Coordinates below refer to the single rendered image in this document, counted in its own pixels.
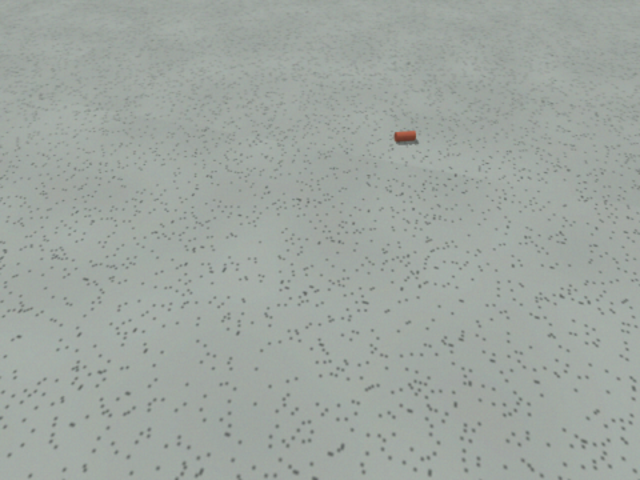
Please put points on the can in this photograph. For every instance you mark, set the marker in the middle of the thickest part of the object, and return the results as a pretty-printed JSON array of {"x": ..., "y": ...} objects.
[{"x": 405, "y": 136}]

